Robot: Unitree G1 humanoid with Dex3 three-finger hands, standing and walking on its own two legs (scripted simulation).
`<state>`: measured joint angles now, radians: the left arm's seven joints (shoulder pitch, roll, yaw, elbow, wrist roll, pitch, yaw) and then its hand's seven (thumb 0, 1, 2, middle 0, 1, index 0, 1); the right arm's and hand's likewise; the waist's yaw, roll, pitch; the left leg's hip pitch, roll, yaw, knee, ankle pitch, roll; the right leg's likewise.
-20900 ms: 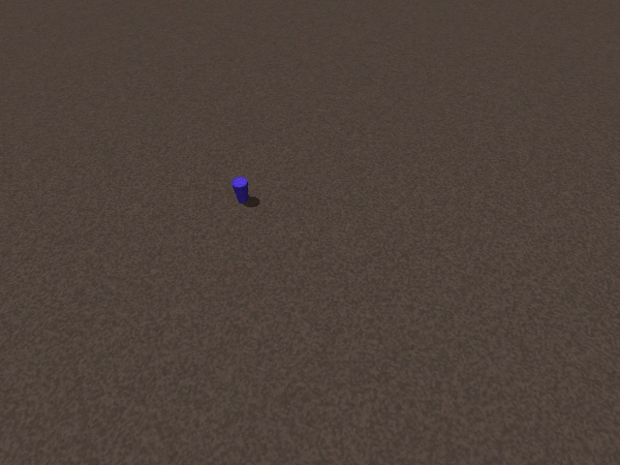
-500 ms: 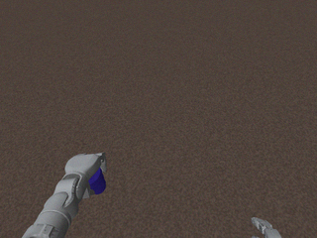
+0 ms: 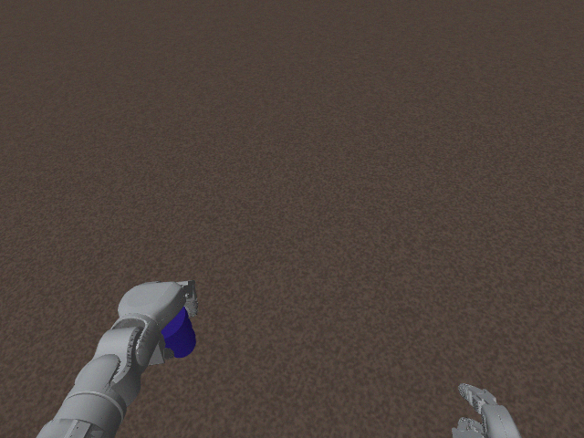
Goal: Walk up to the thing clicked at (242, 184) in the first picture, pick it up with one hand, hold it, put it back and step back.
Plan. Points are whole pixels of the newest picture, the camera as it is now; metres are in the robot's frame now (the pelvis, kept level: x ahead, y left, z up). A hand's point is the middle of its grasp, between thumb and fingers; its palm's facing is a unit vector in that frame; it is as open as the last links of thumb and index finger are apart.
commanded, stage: hold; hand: left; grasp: from above
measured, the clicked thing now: (172, 331) +0.31 +0.22 -0.08
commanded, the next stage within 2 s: crouch in 0.58 s
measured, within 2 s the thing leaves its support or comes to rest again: neither
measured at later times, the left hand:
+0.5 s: hand (163, 329) +0.29 +0.22 -0.03, palm faces -0.44 -0.06 -0.89, open 9.3 cm
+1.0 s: hand (174, 341) +0.29 +0.22 -0.08, palm faces -0.47 -0.03 -0.88, open 9.3 cm
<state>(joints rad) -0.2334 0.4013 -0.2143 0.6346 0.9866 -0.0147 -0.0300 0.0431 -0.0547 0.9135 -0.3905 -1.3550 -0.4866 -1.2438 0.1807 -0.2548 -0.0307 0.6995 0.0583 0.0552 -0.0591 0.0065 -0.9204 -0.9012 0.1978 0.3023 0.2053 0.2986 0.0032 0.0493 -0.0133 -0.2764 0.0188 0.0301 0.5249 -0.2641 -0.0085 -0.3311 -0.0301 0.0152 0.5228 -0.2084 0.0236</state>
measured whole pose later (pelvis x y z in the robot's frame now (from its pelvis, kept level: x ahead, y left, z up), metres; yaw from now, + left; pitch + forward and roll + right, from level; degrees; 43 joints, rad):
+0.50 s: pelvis +0.00 +0.00 +0.00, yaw +0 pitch +1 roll +0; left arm -0.24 0.40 -0.21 0.64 0.99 -0.02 -0.03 0.05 -0.03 0.85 -0.41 -1.30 -0.52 -1.18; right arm 0.17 -0.25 -0.03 0.70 0.06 0.06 -0.06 0.01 -0.92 -0.90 0.20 0.30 0.21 0.30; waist 0.01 0.05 -0.01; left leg -0.25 0.02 0.03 0.50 -0.26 -0.01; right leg -0.31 -0.03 0.01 0.50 -0.21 0.02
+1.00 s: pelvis +0.00 +0.00 -0.01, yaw +1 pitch +4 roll +0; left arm -0.31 0.37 -0.21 0.85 1.06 -0.05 0.12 0.05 -0.03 0.84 -0.45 -1.26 -0.56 -1.13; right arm 0.18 -0.25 -0.04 0.71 0.04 0.07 -0.04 0.00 -0.91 -0.90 0.20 0.30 0.21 0.30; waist -0.02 0.02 -0.01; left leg -0.37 0.02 0.01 0.58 -0.28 -0.01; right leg -0.42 -0.03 0.00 0.58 -0.23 0.02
